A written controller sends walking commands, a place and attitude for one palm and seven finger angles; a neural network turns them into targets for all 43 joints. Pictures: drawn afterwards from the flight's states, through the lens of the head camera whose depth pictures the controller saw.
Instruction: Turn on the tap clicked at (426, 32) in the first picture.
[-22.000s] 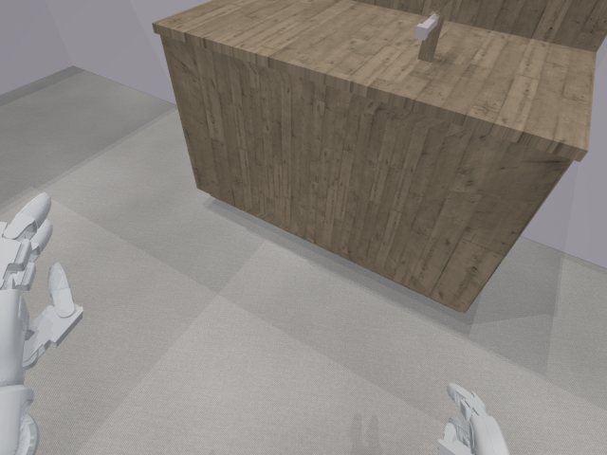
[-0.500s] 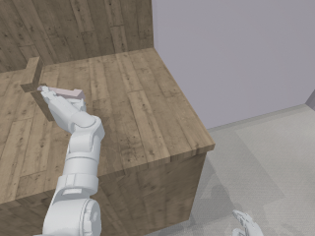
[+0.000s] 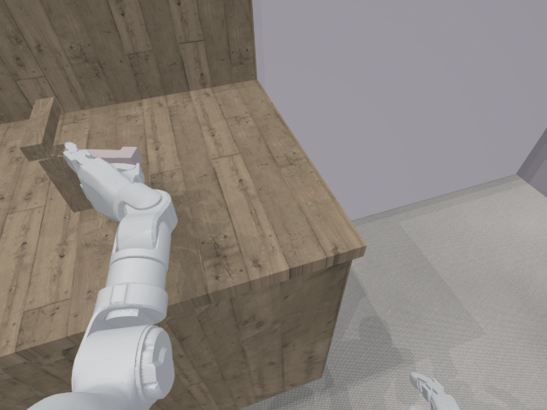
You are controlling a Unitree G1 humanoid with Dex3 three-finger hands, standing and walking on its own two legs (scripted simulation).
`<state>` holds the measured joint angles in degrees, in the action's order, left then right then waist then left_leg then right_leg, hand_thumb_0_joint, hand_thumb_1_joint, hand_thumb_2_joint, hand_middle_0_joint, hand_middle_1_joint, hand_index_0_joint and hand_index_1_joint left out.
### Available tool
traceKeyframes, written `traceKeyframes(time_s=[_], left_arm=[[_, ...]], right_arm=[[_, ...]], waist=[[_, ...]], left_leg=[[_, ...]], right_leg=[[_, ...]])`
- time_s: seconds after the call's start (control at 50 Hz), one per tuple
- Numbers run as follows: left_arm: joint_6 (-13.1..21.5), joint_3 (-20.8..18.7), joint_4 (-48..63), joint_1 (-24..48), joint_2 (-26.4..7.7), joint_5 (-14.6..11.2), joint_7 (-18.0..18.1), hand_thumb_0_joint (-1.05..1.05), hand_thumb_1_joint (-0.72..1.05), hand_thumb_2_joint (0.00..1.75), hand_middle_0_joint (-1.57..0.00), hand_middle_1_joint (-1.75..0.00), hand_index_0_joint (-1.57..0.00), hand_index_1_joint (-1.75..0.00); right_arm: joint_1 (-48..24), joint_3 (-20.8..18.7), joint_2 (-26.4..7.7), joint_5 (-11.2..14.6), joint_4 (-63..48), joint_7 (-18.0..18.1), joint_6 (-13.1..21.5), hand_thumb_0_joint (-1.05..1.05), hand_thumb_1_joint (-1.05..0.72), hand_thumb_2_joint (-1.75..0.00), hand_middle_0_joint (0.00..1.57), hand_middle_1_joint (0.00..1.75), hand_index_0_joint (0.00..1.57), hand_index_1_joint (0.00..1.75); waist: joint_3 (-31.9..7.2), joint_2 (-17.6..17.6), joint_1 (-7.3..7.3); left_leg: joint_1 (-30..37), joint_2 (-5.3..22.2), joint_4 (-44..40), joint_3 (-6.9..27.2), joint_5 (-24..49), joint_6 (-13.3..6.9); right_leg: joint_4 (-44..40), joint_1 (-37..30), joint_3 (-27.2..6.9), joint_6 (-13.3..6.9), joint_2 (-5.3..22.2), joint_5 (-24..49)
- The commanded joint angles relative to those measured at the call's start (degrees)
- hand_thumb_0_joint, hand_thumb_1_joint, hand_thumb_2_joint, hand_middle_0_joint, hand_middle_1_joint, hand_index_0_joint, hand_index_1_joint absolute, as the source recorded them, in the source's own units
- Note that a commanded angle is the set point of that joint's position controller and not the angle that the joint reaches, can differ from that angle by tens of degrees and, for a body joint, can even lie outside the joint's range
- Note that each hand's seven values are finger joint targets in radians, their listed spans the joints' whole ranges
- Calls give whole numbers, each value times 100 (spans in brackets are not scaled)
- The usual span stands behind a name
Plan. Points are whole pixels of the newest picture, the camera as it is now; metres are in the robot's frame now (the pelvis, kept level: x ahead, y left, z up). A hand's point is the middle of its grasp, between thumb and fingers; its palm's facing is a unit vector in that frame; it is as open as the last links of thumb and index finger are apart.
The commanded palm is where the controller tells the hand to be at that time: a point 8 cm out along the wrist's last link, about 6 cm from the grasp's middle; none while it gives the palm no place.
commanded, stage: push the lever round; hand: left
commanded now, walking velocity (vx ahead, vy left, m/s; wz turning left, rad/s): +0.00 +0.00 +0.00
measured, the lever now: (129, 159) +0.44 +0.25 +0.16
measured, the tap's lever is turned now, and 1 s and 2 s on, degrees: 67 77 78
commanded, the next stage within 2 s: lift the hand up off the lever in 0.02 s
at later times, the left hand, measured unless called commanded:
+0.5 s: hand (136, 163) +0.43 +0.23 +0.16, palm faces +0.82 -0.56 -0.06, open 7.8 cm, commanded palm +0.37 +0.25 +0.17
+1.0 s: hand (128, 160) +0.42 +0.24 +0.18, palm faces +0.82 -0.58 -0.04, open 7.8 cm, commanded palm +0.36 +0.25 +0.18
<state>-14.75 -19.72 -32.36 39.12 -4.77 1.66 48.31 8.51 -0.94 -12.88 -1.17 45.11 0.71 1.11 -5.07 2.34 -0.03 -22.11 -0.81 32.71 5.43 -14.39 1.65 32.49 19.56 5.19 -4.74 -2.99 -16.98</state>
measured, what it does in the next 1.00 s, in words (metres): stands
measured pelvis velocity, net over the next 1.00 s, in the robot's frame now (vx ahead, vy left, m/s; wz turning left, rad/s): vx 0.01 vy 0.01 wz -0.01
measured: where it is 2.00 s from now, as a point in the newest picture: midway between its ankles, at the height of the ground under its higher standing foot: outside the picture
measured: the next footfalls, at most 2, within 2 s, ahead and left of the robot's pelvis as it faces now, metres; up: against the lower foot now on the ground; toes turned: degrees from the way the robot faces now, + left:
none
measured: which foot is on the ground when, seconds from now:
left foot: down 0.00-1.00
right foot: down 0.00-1.00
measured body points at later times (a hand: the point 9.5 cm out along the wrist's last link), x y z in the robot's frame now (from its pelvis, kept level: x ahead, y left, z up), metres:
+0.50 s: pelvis +0.01 +0.01 +0.00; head +0.01 -0.01 +0.45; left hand +0.38 +0.26 +0.17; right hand +0.14 -0.24 -0.12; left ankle +0.03 +0.14 -0.73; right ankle +0.00 -0.06 -0.73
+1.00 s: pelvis +0.01 +0.01 +0.01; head +0.00 -0.01 +0.46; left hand +0.37 +0.27 +0.18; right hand +0.19 -0.22 -0.10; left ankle +0.03 +0.14 -0.73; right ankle +0.00 -0.06 -0.73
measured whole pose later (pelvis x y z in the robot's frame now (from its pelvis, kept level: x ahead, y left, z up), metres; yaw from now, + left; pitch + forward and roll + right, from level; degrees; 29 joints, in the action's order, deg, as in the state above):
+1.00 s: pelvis +0.01 +0.01 +0.01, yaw -1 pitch +2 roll +0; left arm -21.1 -20.1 -24.5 37.1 -3.6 -0.3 46.2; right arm 6.3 -0.4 -11.9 -0.9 44.4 0.3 0.9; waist -4.4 2.5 1.5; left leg -17.0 -1.2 29.2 4.2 -14.0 0.9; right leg 29.0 14.7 3.9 -3.9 -2.5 -16.3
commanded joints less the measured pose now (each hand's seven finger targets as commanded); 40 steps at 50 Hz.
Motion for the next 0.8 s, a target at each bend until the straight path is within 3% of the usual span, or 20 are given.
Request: traceKeyframes(time_s=[0.0, 0.08, 0.14, 0.18, 0.22, 0.26, 0.28, 0.32, 0.38, 0.42, 0.48, 0.52, 0.56, 0.58, 0.62, 0.66, 0.68, 0.7, 0.74, 0.78], left_arm=[[346, 302, 988, 2876, -892, 213, -1, 0, 90, 90, -15, -15, -15, -15], [398, -2, 722, 2937, -1231, 264, 39, 0, 90, 90, -15, -15, -15, -15], [441, 88, 763, 3191, -1151, 278, 54, 0, 90, 90, -15, -15, -15, -15], [451, -107, 807, 3025, -1339, 290, 60, 0, 90, 90, -15, -15, -15, -15], [458, 1, 1042, 2932, -1167, 259, 42, 0, 90, 90, -15, -15, -15, -15], [433, -68, 1317, 2735, -1222, 223, 32, 0, 90, 90, -15, -15, -15, -15], [421, -278, 1307, 2472, -1462, 213, -2, 0, 90, 90, -15, -15, -15, -15], [352, -8, 1543, 2451, -1161, 180, -55, 0, 90, 90, -15, -15, -15, -15], [238, -33, 1603, 2406, -1239, 135, -101, 0, 90, 90, -15, -15, -15, -15], [222, 251, 1842, 2574, -939, 110, -112, 0, 90, 90, -15, -15, -15, -15], [132, -16, 1692, 2516, -1291, 79, -116, 0, 90, 90, -15, -15, -15, -15], [108, 235, 1890, 2664, -1004, 89, -125, 0, 90, 90, -15, -15, -15, -15], [63, 282, 1926, 2651, -957, 102, -115, 0, 90, 90, -15, -15, -15, -15], [68, 96, 1896, 2492, -1155, 95, -138, 0, 90, 90, -15, -15, -15, -15], [-2, 221, 1910, 2290, -962, 40, -159, 0, 90, 90, -15, -15, -15, -15], [-66, 349, 2106, 2418, -857, 43, -179, 0, 90, 90, -15, -15, -15, -15], [-66, 174, 2049, 2247, -1033, 20, -196, 0, 90, 90, -15, -15, -15, -15], [-67, 327, 2131, 2399, -889, 17, -194, 0, 90, 90, -15, -15, -15, -15], [-91, 277, 2146, 2520, -967, 12, -185, 0, 90, 90, -15, -15, -15, -15], [-115, 50, 2099, 2473, -1250, 10, -205, 0, 90, 90, -15, -15, -15, -15]], right_arm=[[-507, -195, -608, -20, -750, 28, 253, 0, -90, -90, 20, 30, 20, 30], [-383, -236, -651, -51, -681, 31, 228, 0, -90, -90, 20, 30, 20, 30], [-338, -229, -644, -55, -724, 3, 235, 0, -90, -90, 20, 30, 20, 30], [-288, -258, -669, -71, -711, 4, 217, 0, -90, -90, 20, 30, 20, 30], [-277, -260, -643, -63, -805, -28, 214, 0, -90, -90, 20, 30, 20, 30], [-271, -275, -649, -55, -850, -44, 208, 0, -90, -90, 20, 30, 20, 30], [-271, -297, -678, -57, -833, -16, 176, 0, -90, -90, 20, 30, 20, 30], [-357, -276, -640, -26, -885, -39, 178, 0, -90, -90, 20, 30, 20, 30], [-431, -280, -663, -7, -826, -14, 206, 0, -90, -90, 20, 30, 20, 30], [-498, -253, -621, -3, -852, -35, 275, 0, -90, -90, 20, 30, 20, 30], [-537, -245, -650, 7, -774, 16, 265, 0, -90, -90, 20, 30, 20, 30], [-591, -225, -597, 5, -816, 3, 294, 0, -90, -90, 20, 30, 20, 30], [-613, -222, -586, 1, -810, -4, 304, 0, -90, -90, 20, 30, 20, 30], [-595, -244, -598, 5, -784, 11, 274, 0, -90, -90, 20, 30, 20, 30], [-639, -224, -581, 19, -858, -1, 258, 0, -90, -90, 20, 30, 20, 30], [-711, -216, -571, 25, -876, -8, 260, 0, -90, -90, 20, 30, 20, 30], [-703, -229, -583, 28, -845, 10, 235, 0, -90, -90, 20, 30, 20, 30], [-746, -199, -576, 31, -876, -1, 245, 0, -90, -90, 20, 30, 20, 30], [-787, -186, -561, 39, -856, 14, 246, 0, -90, -90, 20, 30, 20, 30], [-833, -182, -575, 46, -831, 49, 200, 0, -90, -90, 20, 30, 20, 30]], waist=[[-1472, -335, -128], [-1544, -423, -110], [-1698, -463, -151], [-1800, -366, -71], [-2023, -348, -42], [-2151, -344, 1], [-2104, -387, 74], [-1944, -319, 23], [-1611, -411, 22], [-1587, -269, -10], [-1448, -411, 27], [-1600, -298, -2], [-1646, -222, 5], [-1661, -168, 65], [-1674, -346, 61], [-1703, -207, 52], [-1639, -269, 105], [-1599, -352, 55], [-1572, -374, 52], [-1520, -314, 122]], left_leg=[[439, -61, -174, -379, 790, -317], [350, -56, -148, -368, 790, -324], [347, -47, -114, -395, 790, -327], [422, -56, -122, -380, 1009, -326], [526, -48, -86, -424, 1261, -314], [600, -40, -56, -455, 1476, -309], [577, -41, -97, -427, 1540, -313], [641, -15, -111, -471, 1601, -300], [639, -9, -232, -431, 1411, -309], [763, -19, -261, -447, 1392, -299], [704, -32, -346, -439, 1198, -310], [828, -38, -337, -462, 1292, -294], [907, -33, -323, -477, 1380, -277], [946, -33, -358, -439, 1447, -263], [953, -29, -351, -465, 1539, -263], [1048, -18, -354, -481, 1678, -242], [1064, -18, -400, -438, 1671, -243], [1064, -12, -388, -452, 1668, -251], [1037, -10, -405, -458, 1560, -253], [1014, -19, -481, -429, 1532, -240]], right_leg=[[-628, -453, -267, 400, 381, 964], [-588, -465, -263, 406, 359, 987], [-568, -516, -283, 422, 380, 1021], [-504, -611, -240, 393, 345, 1246], [-428, -787, -243, 403, 363, 1620], [-396, -976, -254, 429, 384, 2026], [-392, -1065, -232, 420, 367, 2074], [-425, -1027, -217, 413, 381, 2129], [-557, -929, -188, 391, 340, 1755], [-591, -841, -178, 375, 331, 1617], [-704, -880, -215, 395, 340, 1398], [-684, -902, -203, 379, 340, 1436], [-677, -910, -208, 375, 343, 1547], [-660, -951, -185, 351, 317, 1542], [-658, -1049, -181, 374, 342, 1734], [-649, -1073, -185, 362, 356, 1905], [-667, -1051, -153, 350, 320, 1787], [-686, -1029, -169, 364, 344, 1821], [-734, -1046, -206, 385, 363, 1769], [-753, -1093, -197, 361, 344, 1641]])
